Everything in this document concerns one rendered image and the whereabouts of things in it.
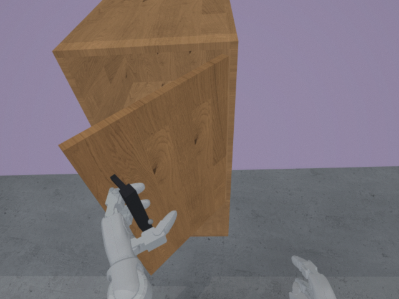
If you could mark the robot left hand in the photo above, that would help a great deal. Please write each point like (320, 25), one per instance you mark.
(116, 232)

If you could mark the handle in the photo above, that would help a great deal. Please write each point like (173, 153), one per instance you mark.
(133, 203)

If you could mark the cupboard door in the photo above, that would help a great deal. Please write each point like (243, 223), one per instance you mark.
(174, 142)

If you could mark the robot right hand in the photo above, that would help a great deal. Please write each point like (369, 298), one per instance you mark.
(317, 287)

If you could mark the robot left forearm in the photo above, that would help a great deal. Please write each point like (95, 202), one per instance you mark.
(128, 281)

